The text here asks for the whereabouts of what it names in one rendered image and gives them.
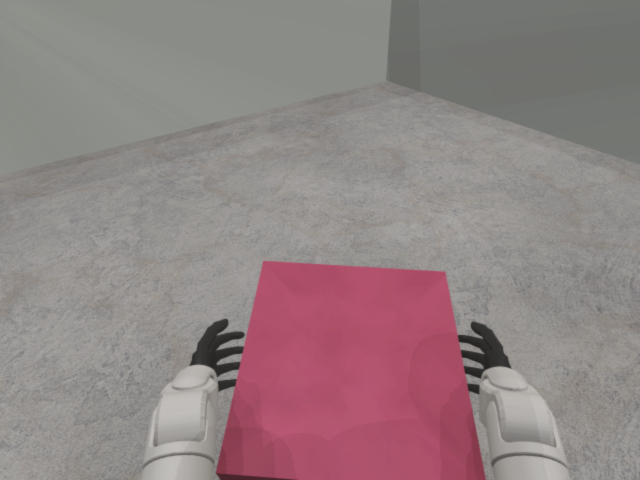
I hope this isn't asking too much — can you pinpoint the right robot forearm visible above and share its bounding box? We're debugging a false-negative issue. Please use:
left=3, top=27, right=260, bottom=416
left=479, top=367, right=571, bottom=480

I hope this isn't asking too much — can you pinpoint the carton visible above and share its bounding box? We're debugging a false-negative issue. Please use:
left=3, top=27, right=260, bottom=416
left=216, top=261, right=486, bottom=480

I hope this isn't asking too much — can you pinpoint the right robot hand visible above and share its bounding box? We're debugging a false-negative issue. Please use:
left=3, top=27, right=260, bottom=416
left=458, top=322, right=512, bottom=394

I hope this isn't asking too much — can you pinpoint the left robot hand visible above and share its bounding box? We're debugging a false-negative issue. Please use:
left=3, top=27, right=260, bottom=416
left=190, top=319, right=245, bottom=391

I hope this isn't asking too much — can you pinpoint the left robot forearm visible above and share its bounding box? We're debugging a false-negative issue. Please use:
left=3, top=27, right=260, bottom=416
left=141, top=365, right=219, bottom=480

